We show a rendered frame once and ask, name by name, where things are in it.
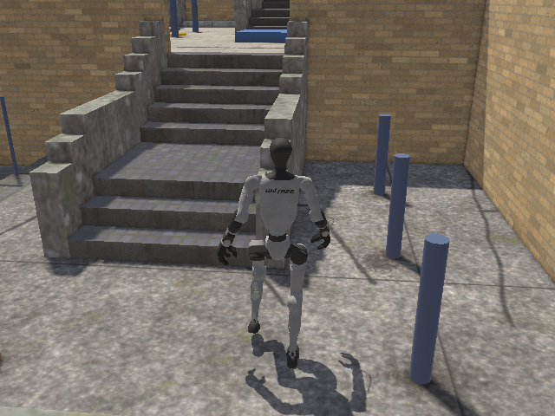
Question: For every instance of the right robot hand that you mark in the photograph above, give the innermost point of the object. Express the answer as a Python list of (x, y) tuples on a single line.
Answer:
[(318, 237)]

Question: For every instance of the left robot forearm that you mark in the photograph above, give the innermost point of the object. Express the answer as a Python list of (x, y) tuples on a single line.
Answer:
[(231, 231)]

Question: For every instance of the right robot forearm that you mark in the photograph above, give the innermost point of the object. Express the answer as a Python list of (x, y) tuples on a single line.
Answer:
[(323, 226)]

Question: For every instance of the left robot hand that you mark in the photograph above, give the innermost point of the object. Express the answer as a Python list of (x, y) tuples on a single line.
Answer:
[(222, 252)]

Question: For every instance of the humanoid robot torso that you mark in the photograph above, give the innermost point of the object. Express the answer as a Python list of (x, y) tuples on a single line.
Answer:
[(278, 210)]

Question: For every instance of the robot right shin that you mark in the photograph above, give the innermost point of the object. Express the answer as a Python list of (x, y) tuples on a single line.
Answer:
[(294, 326)]

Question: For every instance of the robot left upper arm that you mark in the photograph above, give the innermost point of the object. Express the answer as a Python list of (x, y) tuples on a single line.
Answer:
[(251, 183)]

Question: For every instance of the robot right upper arm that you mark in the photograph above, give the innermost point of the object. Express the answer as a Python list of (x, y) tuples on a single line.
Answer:
[(307, 186)]

